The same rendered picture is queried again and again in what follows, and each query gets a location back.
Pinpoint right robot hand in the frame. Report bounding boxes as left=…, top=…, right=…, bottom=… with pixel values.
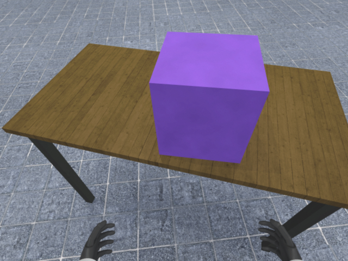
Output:
left=258, top=219, right=302, bottom=261

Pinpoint carton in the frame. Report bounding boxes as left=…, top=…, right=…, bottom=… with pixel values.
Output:
left=149, top=32, right=270, bottom=163

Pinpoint table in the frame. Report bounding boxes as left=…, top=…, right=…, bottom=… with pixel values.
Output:
left=2, top=43, right=348, bottom=252

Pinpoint left robot hand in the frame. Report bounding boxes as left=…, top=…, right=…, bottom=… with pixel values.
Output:
left=80, top=220, right=115, bottom=261

